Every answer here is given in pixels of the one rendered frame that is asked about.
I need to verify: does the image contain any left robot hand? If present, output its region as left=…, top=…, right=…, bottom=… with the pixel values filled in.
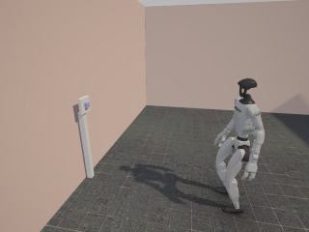
left=242, top=161, right=258, bottom=181

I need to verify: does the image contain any robot right upper arm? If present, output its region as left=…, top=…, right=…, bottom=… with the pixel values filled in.
left=233, top=98, right=241, bottom=120

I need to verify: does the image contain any left robot foot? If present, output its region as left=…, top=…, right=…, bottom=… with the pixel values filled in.
left=222, top=205, right=244, bottom=214

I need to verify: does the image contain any robot left forearm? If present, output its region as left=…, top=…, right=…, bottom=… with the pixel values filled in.
left=249, top=131, right=265, bottom=162

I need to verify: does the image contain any right robot hand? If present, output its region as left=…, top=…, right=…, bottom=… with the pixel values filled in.
left=213, top=132, right=227, bottom=147

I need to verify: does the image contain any button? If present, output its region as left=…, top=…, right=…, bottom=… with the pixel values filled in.
left=84, top=101, right=90, bottom=108

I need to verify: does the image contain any left robot shin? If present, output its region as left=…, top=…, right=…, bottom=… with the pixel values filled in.
left=225, top=181, right=239, bottom=209

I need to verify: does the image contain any panel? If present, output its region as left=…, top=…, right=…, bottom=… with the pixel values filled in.
left=77, top=96, right=95, bottom=179

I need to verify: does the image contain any robot right forearm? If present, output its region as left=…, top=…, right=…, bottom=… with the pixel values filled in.
left=223, top=117, right=235, bottom=135

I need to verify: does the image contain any robot left upper arm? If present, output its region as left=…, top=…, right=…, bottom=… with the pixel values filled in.
left=246, top=104, right=265, bottom=138

